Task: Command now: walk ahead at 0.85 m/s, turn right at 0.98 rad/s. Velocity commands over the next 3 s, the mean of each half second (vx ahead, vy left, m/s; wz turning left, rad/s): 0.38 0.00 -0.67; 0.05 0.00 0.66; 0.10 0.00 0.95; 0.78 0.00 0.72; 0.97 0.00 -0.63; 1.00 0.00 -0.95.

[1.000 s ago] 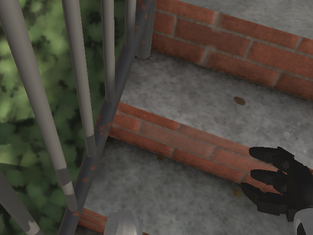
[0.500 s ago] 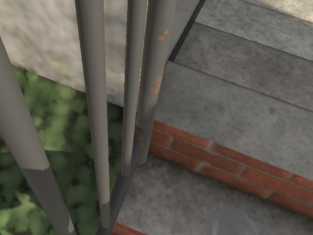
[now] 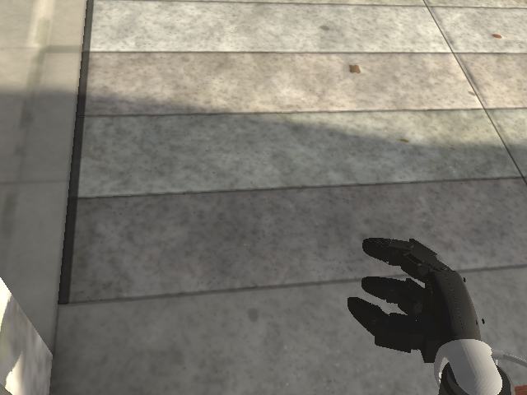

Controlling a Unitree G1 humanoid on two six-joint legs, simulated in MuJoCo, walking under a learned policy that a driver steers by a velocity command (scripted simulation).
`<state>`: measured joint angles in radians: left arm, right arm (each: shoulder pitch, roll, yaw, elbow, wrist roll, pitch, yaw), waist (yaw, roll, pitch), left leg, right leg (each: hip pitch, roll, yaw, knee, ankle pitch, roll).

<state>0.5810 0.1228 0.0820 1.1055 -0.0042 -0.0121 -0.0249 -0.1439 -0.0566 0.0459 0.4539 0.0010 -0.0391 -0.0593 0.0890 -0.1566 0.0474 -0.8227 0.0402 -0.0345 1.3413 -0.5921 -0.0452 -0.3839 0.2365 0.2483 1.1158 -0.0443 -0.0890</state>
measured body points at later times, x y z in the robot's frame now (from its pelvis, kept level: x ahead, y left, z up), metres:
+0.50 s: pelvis +0.24 -0.13 +0.14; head +0.23 -0.16 +0.58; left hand +0.32 +0.14 +0.02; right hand +0.38 -0.41 +0.07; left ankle +0.25 +0.01 -0.18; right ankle +0.22 -0.22 -0.61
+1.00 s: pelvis +0.41 -0.17 +0.24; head +0.41 -0.17 +0.69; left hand +0.64 +0.07 +0.19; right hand +0.49 -0.43 +0.12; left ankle +0.45 -0.06 -0.41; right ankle +0.30 -0.29 -0.25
